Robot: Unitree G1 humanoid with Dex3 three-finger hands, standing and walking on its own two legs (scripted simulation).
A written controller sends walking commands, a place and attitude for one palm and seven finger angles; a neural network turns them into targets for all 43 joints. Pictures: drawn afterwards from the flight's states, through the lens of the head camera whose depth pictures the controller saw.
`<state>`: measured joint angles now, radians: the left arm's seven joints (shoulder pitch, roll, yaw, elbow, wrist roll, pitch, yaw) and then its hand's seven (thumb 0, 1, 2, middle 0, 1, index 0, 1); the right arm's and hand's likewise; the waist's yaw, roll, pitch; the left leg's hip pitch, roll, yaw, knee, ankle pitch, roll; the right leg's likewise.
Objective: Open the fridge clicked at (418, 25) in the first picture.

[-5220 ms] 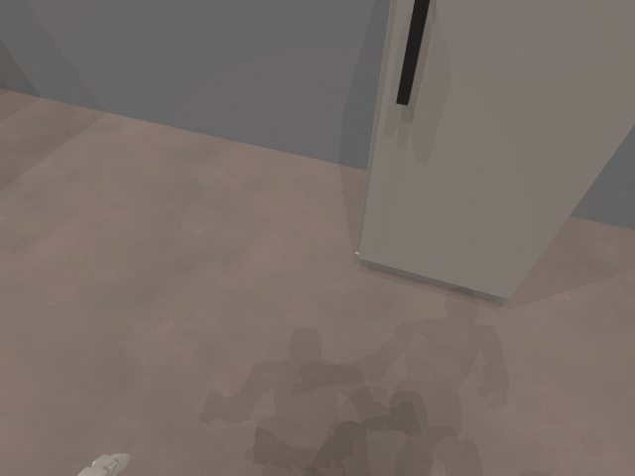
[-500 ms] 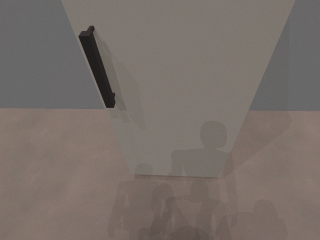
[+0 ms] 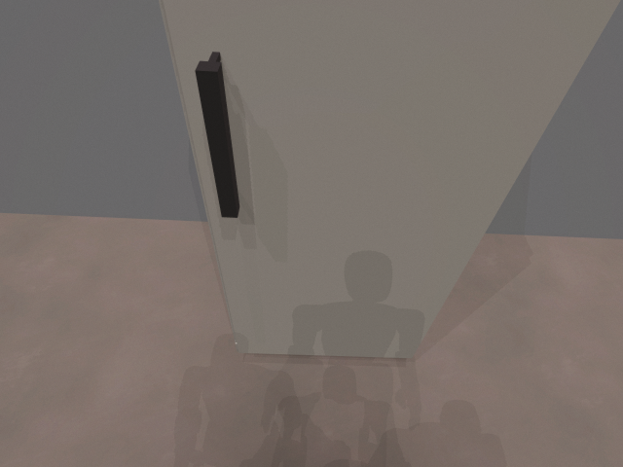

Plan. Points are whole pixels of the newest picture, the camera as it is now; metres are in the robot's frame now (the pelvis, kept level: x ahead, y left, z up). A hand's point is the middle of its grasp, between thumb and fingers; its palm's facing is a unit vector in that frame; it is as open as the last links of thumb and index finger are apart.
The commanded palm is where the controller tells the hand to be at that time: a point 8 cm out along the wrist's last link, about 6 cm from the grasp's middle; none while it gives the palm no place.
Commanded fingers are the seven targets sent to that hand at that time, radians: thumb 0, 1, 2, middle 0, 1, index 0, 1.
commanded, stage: come to a stop and stand still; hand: left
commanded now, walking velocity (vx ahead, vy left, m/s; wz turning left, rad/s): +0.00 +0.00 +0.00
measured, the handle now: (223, 143) +0.53 +0.19 +0.13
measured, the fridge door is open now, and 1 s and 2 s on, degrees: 0 0 0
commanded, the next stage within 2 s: look again from close up in 0.14 s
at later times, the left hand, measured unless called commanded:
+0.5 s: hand out of the picture +0.01 +0.16 -0.17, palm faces +0.02 -0.97 -0.24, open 7.4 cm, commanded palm none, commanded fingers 0.00 0.90 0.90 -0.20 -0.30 -0.20 -0.30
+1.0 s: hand out of the picture +0.00 +0.13 -0.17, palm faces +0.02 -0.98 -0.21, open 7.4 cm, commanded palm none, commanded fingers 0.00 0.90 0.90 -0.20 -0.30 -0.20 -0.30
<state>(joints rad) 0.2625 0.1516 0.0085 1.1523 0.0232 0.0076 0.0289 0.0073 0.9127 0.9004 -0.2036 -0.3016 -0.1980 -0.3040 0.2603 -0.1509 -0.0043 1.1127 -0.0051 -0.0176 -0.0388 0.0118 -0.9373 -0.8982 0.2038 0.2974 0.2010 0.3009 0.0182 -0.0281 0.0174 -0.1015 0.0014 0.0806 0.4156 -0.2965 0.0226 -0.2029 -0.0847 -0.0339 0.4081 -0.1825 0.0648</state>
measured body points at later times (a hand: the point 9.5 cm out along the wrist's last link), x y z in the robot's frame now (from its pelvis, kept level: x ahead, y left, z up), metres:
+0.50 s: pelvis +0.00 -0.01 -0.01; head -0.01 -0.04 +0.44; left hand +0.01 +0.22 -0.16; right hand +0.00 -0.23 -0.18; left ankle -0.04 +0.10 -0.74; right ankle +0.02 -0.16 -0.74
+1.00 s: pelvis -0.01 -0.05 +0.00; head +0.00 -0.06 +0.45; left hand +0.00 +0.18 -0.16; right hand -0.01 -0.28 -0.17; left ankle -0.04 +0.10 -0.74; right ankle +0.02 -0.16 -0.74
